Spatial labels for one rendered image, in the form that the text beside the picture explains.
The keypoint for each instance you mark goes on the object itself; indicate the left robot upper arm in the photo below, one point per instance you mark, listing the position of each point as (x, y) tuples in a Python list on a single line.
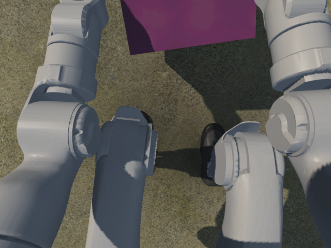
[(55, 138)]

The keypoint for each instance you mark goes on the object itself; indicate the robot right forearm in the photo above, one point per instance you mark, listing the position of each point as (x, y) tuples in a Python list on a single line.
[(299, 38)]

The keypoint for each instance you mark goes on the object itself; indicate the robot left shin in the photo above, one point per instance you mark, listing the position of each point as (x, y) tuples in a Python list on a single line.
[(107, 128)]

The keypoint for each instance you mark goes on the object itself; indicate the carton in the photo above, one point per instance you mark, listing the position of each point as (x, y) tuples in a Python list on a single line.
[(159, 25)]

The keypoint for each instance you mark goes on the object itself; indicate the right robot upper arm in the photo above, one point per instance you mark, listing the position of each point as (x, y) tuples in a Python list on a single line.
[(299, 125)]

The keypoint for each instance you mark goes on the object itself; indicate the right robot foot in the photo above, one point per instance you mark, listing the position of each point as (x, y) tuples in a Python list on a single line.
[(210, 136)]

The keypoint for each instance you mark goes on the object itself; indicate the robot left forearm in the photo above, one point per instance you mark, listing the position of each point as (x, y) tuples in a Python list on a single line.
[(68, 73)]

